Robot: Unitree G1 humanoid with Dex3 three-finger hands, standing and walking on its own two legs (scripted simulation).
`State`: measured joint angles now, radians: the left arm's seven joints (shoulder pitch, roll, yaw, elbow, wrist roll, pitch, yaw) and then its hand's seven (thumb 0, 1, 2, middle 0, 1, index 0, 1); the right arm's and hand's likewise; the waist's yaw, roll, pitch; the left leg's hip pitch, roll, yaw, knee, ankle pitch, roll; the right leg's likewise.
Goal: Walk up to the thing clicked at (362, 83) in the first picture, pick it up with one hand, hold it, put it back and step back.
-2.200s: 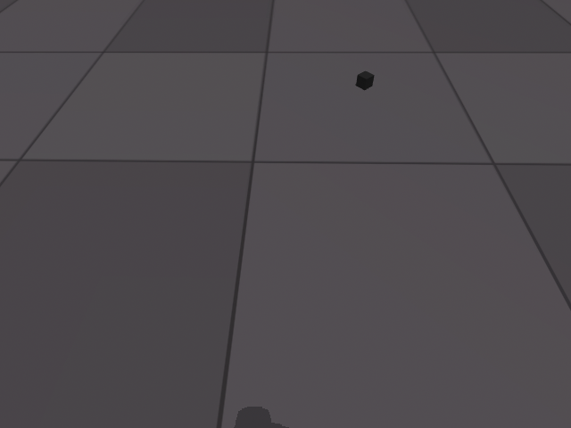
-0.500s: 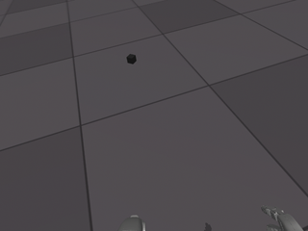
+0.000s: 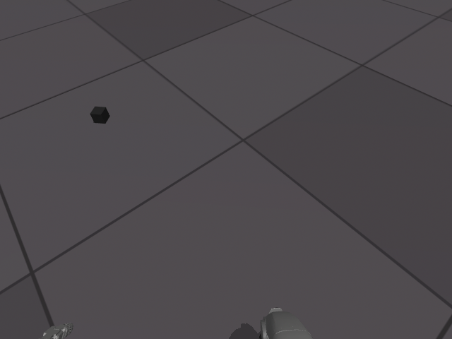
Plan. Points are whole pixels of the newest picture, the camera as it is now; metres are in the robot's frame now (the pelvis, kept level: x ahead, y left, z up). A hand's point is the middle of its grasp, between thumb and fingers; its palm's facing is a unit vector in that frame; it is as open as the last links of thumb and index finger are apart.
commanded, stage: walk up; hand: left
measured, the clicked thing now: (100, 115) +1.64 +0.73 -0.74
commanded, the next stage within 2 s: none
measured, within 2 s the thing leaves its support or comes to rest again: neither
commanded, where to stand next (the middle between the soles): +1.21 +0.62 m, yaw -19 degrees
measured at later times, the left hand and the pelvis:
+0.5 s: hand (60, 269) +0.34 +0.38 -0.16, palm faces -0.09 -0.89 -0.45, open 7.4 cm; pelvis +0.29 +0.08 -0.02, yaw -5 degrees
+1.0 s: hand (66, 154) +0.68 +0.43 -0.13, palm faces -0.15 -0.84 -0.52, open 7.4 cm; pelvis +0.52 +0.16 -0.03, yaw -11 degrees
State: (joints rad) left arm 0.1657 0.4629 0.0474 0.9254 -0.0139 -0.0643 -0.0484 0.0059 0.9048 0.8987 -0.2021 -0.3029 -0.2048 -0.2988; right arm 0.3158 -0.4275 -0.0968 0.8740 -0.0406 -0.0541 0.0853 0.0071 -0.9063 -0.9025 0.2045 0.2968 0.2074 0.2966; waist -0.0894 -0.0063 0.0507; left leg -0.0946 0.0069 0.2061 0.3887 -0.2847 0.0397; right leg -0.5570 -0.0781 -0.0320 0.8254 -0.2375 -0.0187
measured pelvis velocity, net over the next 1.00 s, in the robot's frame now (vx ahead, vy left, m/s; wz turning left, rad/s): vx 0.52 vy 0.16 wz -0.19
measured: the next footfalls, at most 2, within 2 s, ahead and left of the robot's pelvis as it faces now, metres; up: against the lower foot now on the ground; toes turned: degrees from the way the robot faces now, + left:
right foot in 0.12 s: +0.25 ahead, -0.11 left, +0.00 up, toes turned -8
left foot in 0.52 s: +0.47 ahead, +0.24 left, +0.00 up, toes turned +0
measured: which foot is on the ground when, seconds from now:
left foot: down 0.00-0.14, up 0.16-0.50, down 0.52-0.92, up 0.94-1.00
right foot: up 0.00-0.10, down 0.12-0.54, up 0.56-0.88, down 0.90-1.00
